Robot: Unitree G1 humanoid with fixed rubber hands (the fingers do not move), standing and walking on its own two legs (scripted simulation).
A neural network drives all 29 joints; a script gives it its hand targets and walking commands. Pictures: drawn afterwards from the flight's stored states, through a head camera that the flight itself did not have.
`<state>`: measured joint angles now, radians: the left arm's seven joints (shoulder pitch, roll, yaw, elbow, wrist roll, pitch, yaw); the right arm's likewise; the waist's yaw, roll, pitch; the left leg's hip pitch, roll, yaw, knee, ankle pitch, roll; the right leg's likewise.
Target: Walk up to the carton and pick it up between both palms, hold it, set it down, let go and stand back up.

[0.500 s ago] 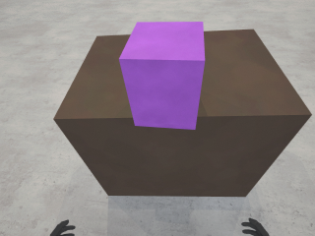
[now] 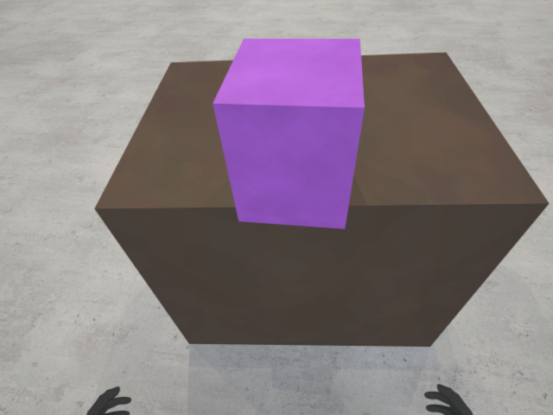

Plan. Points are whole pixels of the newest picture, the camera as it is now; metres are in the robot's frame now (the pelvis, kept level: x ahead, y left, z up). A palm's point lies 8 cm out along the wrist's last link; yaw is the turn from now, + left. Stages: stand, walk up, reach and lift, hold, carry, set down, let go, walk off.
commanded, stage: stand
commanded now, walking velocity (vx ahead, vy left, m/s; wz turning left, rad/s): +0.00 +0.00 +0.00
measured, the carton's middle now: (295, 135) +0.55 +0.01 +0.11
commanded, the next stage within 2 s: none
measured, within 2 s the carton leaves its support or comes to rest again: neither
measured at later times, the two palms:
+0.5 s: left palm out of the picture +0.10 +0.30 -0.09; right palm out of the picture +0.13 -0.25 -0.11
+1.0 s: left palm out of the picture +0.10 +0.30 -0.09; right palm out of the picture +0.13 -0.25 -0.11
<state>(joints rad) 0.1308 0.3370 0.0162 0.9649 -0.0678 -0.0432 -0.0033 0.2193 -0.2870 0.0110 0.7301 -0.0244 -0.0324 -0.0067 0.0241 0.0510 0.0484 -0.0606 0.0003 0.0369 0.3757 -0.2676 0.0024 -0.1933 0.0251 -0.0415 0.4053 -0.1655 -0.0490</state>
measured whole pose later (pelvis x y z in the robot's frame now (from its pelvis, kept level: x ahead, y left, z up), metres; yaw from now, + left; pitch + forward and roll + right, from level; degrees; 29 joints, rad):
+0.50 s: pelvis +0.00 +0.00 +0.00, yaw +0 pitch -3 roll +0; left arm 0.13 0.34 0.01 0.97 -0.07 -0.04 0.00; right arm 0.22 -0.29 0.01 0.73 -0.02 -0.03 0.00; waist 0.02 0.05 0.05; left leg -0.06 0.00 0.04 0.38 -0.27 0.00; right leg -0.19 0.02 -0.04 0.40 -0.17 -0.05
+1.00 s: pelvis +0.00 +0.00 +0.00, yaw +0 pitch -3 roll +0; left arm 0.13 0.34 0.01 0.97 -0.07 -0.04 0.00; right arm 0.21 -0.29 0.01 0.73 -0.02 -0.03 -0.01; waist 0.02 0.05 0.05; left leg -0.06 0.00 0.04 0.38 -0.27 0.00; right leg -0.19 0.02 -0.04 0.40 -0.17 -0.05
